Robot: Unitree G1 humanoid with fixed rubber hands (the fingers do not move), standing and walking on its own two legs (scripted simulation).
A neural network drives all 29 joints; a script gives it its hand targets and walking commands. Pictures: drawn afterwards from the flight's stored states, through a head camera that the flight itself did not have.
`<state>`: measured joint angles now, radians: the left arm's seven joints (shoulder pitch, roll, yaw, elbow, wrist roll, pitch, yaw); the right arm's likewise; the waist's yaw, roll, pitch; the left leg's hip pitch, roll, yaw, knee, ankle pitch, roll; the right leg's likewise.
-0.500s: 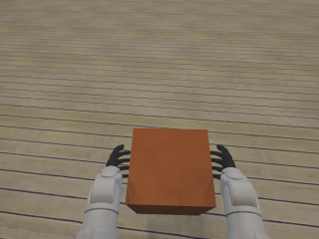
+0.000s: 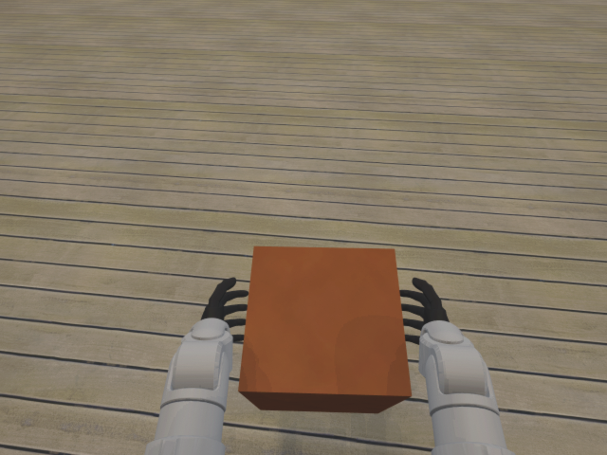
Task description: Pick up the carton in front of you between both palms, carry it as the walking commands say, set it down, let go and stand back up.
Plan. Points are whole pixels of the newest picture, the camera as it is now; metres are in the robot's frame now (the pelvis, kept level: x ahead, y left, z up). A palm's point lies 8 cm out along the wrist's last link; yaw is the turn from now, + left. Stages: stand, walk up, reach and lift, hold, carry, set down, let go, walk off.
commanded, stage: carry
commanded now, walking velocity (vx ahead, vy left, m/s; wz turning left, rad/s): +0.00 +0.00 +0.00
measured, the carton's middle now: (321, 337) +0.34 +0.00 -0.06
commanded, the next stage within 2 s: hold in 0.46 s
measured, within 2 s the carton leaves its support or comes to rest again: neither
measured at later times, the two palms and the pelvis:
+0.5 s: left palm (208, 335) +0.28 +0.15 +0.04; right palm (430, 338) +0.29 -0.14 +0.04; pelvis -0.01 +0.01 +0.00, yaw +0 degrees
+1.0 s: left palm (191, 343) +0.26 +0.17 +0.05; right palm (421, 330) +0.29 -0.13 +0.05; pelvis -0.01 +0.00 +0.01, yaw +4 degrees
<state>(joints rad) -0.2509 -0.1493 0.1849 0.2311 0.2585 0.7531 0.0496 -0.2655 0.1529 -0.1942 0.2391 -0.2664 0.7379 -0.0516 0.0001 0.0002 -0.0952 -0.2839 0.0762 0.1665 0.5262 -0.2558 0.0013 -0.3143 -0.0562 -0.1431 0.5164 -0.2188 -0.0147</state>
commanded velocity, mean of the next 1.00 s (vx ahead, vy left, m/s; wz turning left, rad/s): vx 0.00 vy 0.00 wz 0.00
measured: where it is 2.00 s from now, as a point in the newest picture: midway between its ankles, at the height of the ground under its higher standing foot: outside the picture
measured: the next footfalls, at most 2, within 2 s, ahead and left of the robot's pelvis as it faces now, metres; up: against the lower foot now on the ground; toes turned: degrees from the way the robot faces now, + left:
none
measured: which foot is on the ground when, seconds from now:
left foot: down 0.00-1.00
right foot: down 0.00-1.00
